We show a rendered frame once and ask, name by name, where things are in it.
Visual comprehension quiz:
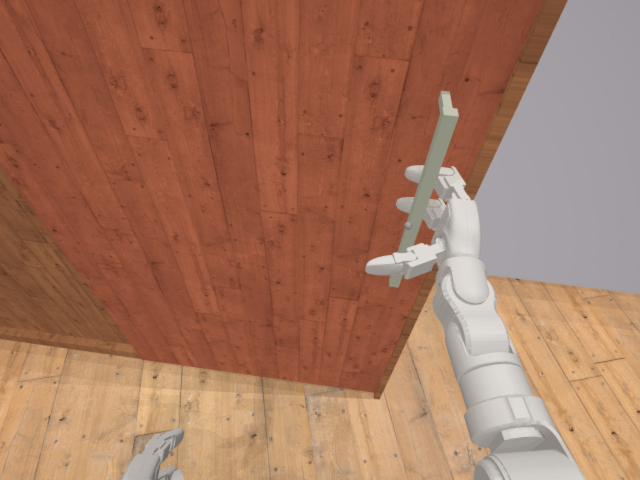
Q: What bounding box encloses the wardrobe door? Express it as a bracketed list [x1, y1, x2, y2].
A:
[0, 0, 543, 393]
[0, 166, 131, 344]

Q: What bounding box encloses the robot left hand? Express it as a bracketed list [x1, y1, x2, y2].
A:
[121, 428, 184, 480]

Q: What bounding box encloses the handle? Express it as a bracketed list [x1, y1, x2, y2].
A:
[389, 91, 459, 288]

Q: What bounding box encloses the robot right forearm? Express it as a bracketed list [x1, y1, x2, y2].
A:
[433, 256, 586, 480]

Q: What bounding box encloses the right robot upper arm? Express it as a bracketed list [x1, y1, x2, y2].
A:
[474, 449, 583, 480]

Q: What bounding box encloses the robot right hand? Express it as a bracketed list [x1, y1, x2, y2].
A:
[365, 165, 481, 280]

